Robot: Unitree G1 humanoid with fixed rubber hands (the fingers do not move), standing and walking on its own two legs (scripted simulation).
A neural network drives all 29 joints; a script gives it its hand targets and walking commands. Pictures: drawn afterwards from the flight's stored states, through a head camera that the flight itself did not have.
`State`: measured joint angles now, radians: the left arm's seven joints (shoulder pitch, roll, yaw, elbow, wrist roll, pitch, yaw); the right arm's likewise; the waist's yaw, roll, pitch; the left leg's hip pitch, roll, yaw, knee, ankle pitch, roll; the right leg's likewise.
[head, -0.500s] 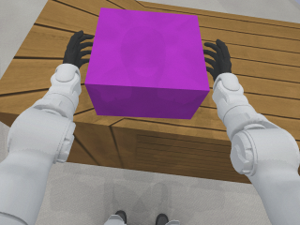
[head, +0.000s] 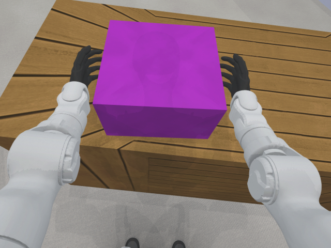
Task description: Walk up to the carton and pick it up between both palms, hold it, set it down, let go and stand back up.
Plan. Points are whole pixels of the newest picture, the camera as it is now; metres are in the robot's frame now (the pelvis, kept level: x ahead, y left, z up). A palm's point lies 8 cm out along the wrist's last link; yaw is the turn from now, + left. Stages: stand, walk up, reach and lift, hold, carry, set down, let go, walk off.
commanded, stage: reach and lift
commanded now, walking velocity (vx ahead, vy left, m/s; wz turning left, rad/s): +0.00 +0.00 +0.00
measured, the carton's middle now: (160, 81) +0.54 +0.03 +0.01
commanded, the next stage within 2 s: none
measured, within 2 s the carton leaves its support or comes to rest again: leaves its support in 1.96 s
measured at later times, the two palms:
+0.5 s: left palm (82, 83) +0.48 +0.22 +0.05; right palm (237, 93) +0.48 -0.15 +0.06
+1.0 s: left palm (82, 84) +0.48 +0.22 +0.05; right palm (236, 95) +0.47 -0.15 +0.06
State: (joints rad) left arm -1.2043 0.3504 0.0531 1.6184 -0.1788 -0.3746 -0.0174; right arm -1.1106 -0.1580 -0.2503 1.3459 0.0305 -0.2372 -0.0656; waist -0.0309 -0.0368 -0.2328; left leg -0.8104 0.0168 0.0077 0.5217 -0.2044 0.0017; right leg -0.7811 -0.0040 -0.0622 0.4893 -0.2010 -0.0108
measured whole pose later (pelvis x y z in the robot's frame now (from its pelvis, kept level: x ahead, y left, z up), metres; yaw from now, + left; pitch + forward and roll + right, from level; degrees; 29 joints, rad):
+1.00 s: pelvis +0.02 +0.00 +0.01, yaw +1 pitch +24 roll +0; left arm -1.04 0.27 0.43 1.43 0.11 -0.45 -0.03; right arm -0.93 -0.02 -0.60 1.09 -0.36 -0.37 -0.03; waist -0.01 -0.01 -0.13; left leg -0.63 0.02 0.07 0.38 -0.17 0.01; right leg -0.60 -0.02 -0.07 0.37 -0.18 0.00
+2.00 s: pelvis -0.01 +0.01 +0.02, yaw +3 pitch +18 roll -2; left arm -0.88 0.24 0.03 1.47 -0.23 -0.43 0.05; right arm -0.80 -0.10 -0.21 1.21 -0.02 -0.31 -0.08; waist -0.04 0.04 -0.20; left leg -0.58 0.03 0.03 0.44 -0.17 0.02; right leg -0.50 -0.01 -0.12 0.34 -0.15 0.00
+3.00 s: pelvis +0.00 -0.01 +0.03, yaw +3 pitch -2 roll +0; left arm -0.49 0.12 0.25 0.46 0.10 0.28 0.01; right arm -0.51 -0.08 -0.07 0.59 0.13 0.15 -0.12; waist -0.04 -0.04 -0.07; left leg -0.11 0.02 0.02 0.29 -0.15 -0.01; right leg -0.05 0.00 -0.09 0.24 -0.16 -0.02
